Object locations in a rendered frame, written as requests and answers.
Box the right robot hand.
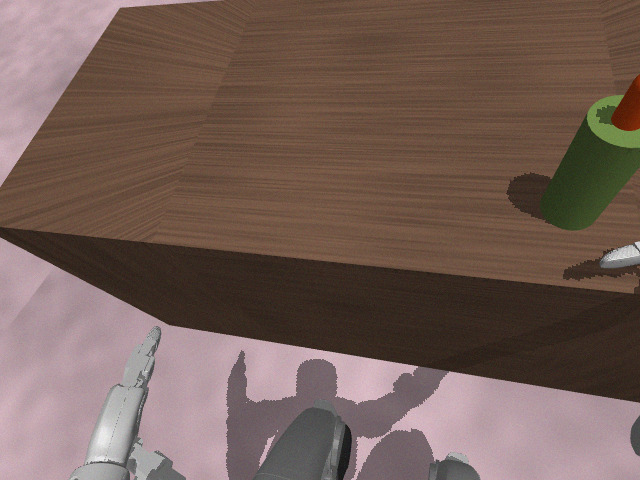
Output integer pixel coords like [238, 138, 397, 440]
[599, 241, 640, 268]

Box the left robot hand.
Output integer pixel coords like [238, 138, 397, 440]
[84, 326, 186, 480]

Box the bottle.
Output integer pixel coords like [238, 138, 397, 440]
[540, 74, 640, 231]

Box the left robot foot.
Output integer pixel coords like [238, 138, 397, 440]
[336, 424, 352, 480]

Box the left robot arm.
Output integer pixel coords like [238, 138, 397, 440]
[69, 462, 130, 480]

